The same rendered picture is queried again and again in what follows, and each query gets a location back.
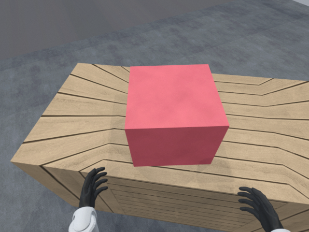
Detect pedestal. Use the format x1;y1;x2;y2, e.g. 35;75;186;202
10;63;309;232

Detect left robot forearm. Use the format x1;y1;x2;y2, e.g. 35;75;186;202
69;206;99;232

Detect right robot hand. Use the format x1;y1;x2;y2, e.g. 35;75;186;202
237;187;283;232

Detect left robot hand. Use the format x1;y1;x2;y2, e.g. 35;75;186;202
79;167;108;208

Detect carton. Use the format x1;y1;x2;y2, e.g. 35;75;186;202
125;64;229;167

